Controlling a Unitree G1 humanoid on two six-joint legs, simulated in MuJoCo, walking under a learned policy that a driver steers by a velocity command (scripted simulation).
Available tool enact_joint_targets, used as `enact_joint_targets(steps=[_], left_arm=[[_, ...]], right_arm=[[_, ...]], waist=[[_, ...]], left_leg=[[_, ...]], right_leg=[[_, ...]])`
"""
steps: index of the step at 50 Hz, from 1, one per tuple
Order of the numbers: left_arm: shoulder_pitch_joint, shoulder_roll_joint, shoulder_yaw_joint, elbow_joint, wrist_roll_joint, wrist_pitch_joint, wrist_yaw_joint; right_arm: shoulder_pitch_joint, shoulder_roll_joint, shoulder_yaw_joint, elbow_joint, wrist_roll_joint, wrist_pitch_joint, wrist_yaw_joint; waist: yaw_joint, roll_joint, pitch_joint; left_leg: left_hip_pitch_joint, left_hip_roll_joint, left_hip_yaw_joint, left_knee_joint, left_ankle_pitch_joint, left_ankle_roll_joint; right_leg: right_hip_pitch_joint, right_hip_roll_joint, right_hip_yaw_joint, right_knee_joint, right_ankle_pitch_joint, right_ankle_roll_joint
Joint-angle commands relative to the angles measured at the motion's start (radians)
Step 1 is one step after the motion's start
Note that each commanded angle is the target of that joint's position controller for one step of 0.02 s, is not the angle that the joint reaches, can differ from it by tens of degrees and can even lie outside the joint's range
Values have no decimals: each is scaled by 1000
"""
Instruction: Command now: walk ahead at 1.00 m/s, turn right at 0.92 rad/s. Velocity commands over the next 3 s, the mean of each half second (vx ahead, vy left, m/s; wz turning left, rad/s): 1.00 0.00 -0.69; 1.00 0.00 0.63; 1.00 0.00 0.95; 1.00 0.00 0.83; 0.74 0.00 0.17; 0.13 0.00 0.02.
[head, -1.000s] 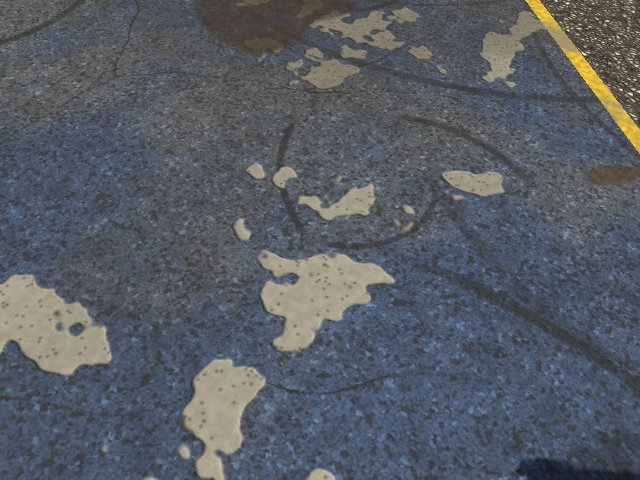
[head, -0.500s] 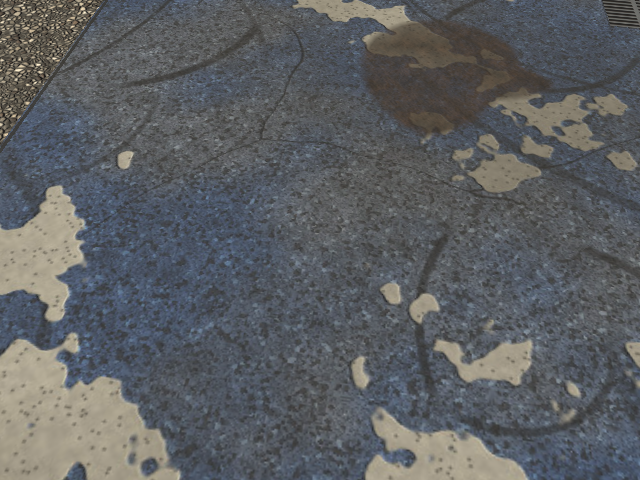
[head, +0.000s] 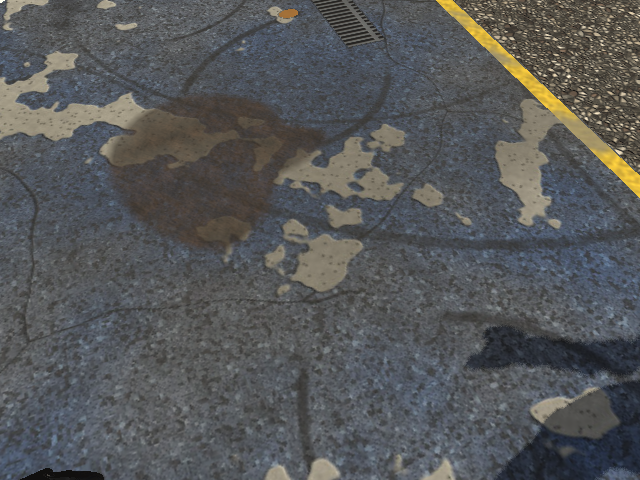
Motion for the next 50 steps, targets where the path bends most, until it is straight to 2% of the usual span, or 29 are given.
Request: enact_joint_targets(steps=[1, 2, 4, 6, 7, 8, 9, 10, 11, 12, 13, 16, 18, 20, 22, 25, 27, 29, 30, 31, 32, 34, 35, 36, 38, 42, 47, 49, 50], left_arm=[[-90, -69, -54, -119, -2, -4, -29], [-121, -57, -57, -125, 0, -4, -32], [-79, -21, -50, -101, 3, -6, -27], [190, 54, -20, -28, 3, -11, -13], [424, 100, 9, 46, 1, -16, 6], [430, 140, 36, 76, -16, -14, 36], [337, 235, 50, 45, -16, 1, 49], [349, 276, 63, 2, -3, 13, 55], [328, 221, 58, 0, -5, 12, 67], [285, 171, 45, 11, -4, 3, 75], [260, 150, 37, 21, -8, -13, 78], [221, 89, 9, 24, -18, -62, 79], [230, 68, 2, 47, -18, -89, 73], [262, 59, 1, 65, -31, -110, 57], [324, 70, 1, 92, -43, -128, 47], [361, 113, 5, 125, -20, -127, 60], [349, 155, 13, 132, 11, -111, 82], [252, 162, 17, 109, 46, -78, 100], [210, 118, 3, 84, 46, -80, 102], [319, -13, -26, 38, -10, -105, 71], [282, 31, -43, 16, 9, -123, 74], [142, 50, -55, -16, 19, -138, 69], [90, 36, -60, -48, 35, -128, 66], [95, 21, -68, -57, 52, -109, 63], [98, 3, -82, -75, 59, -76, 58], [-131, -18, -107, -171, 26, -77, 39], [-214, -12, -106, -201, 7, -86, 47], [-132, 29, -86, -180, 8, -92, 61], [-4, 70, -65, -146, 2, -96, 74]], right_arm=[[-120, -42, 14, -75, 0, -32, -3], [-106, -59, 11, -66, 1, -32, -6], [-59, -125, -5, -66, 2, -19, -19], [-103, -193, -22, -88, -5, 11, -38], [-158, -200, -25, -114, -10, 24, -35], [-149, -148, -20, -110, -20, 32, -15], [-95, -21, 15, -175, -39, 23, -7], [-124, -71, 17, -284, -11, -1, -3], [-201, -109, 20, -289, -16, -20, -2], [-218, -116, 20, -280, -16, -23, -1], [-220, -103, 25, -274, -32, -12, -3], [-189, -62, 36, -270, -53, 51, 3], [-302, -8, 58, -312, -41, 51, 20], [-382, 30, 72, -325, -14, 42, 37], [-441, 20, 67, -322, 11, 40, 43], [-465, -25, 46, -313, 9, 38, 42], [-360, -72, 23, -282, 11, 39, 38], [17, -127, -13, -164, 18, 52, 23], [197, -194, -40, -124, 10, 64, 9], [135, -275, -65, -110, -1, 73, 14], [6, -212, -59, -157, 4, 75, 32], [-34, -120, -40, -139, 11, 67, 31], [-28, -100, -32, -120, 11, 60, 24], [-38, -88, -22, -106, 11, 54, 18], [-30, -109, -25, -102, 18, 37, 21], [-27, -125, -38, -116, 28, 28, 22], [40, -155, -57, -95, 39, 31, 18], [19, -178, -63, -100, 35, 33, 7], [2, -211, -69, -102, 28, 31, 9]], waist=[[85, 113, 124], [87, 85, 139], [116, 111, 72], [268, 152, -75], [365, 139, -168], [321, 2, -145], [178, -166, -133], [189, -147, -332], [187, 8, -186], [129, 94, -35], [76, 134, 24], [-9, 150, 79], [17, 110, 118], [68, 78, 110], [122, 61, 103], [130, 32, 75], [58, -36, -18], [-142, -49, -168], [-220, 28, -228], [-44, 468, -281], [-41, 262, -277], [-4, -19, -77], [22, -39, -17], [62, -28, 23], [89, 28, 59], [31, 64, 132], [-38, 99, 55], [7, 100, -17], [72, 97, -108]], left_leg=[[-134, 194, 8, -156, 684, 23], [-129, 190, 46, -143, 893, 8], [-53, 198, 62, -25, 1241, 1], [-66, 243, 38, 329, 1452, 11], [-195, 246, 11, 636, 1334, 24], [-418, 93, 7, 1011, 399, 23], [-719, -13, -53, 1375, -223, 2], [-915, -26, -264, 1427, -173, -7], [-979, 27, -297, 1320, -91, -4], [-943, 64, -292, 1207, -39, -7], [-867, 86, -292, 1136, -54, -21], [-687, 145, -267, 903, -94, -65], [-631, 156, -209, 682, 101, -55], [-509, 137, -170, 458, 384, -6], [-474, 108, -142, 338, 565, 47], [-526, 34, -103, 235, 479, 108], [-444, -55, -86, 255, 307, 139], [-136, -101, -87, 246, 192, 174], [98, -1, -235, 307, 13, 224], [358, 234, -891, 118, -155, 402], [352, 264, -1102, -30, -213, 431], [63, 223, -888, -61, -128, 367], [-61, 175, -806, -71, -68, 339], [-158, 128, -746, -86, -27, 321], [-268, 81, -683, -118, 21, 332], [-424, 4, -591, -203, 175, 295], [-216, 23, -606, -94, 550, 220], [-154, 23, -610, 52, 765, 178], [-141, 11, -596, 217, 863, 157]], right_leg=[[69, -13, -48, -223, 110, -26], [139, 27, -112, -301, 111, -43], [287, 111, -172, -367, 92, -69], [589, 165, -137, -385, 34, -111], [859, 161, -52, -445, 20, -156], [1015, 112, 56, -512, -52, -185], [1098, -53, 381, -445, 193, -249], [1263, -178, 767, -718, -119, -406], [1139, -199, 846, -886, -290, -364], [956, -171, 779, -924, -259, -320], [804, -126, 701, -923, -144, -299], [492, -26, 492, -956, -6, -269], [406, 34, 360, -1002, 125, -228], [400, 78, 243, -1030, 250, -164], [520, 29, 228, -1098, 325, -126], [822, -30, 152, -1042, 668, -72], [950, -76, 100, -857, 1051, -35], [892, -76, 26, -386, 1156, -7], [654, -10, -3, 37, 841, 3], [157, 215, 35, 431, -206, 95], [12, 167, 158, 461, -231, 68], [42, 47, 178, 270, -140, 58], [75, 18, 175, 186, -157, 68], [114, 6, 164, 133, -172, 81], [126, -17, 136, 26, -210, 109], [218, -14, 61, -359, 73, 156], [330, 48, 57, -592, 234, 132], [485, 89, 63, -658, 136, 113], [632, 104, 63, -654, 47, 99]])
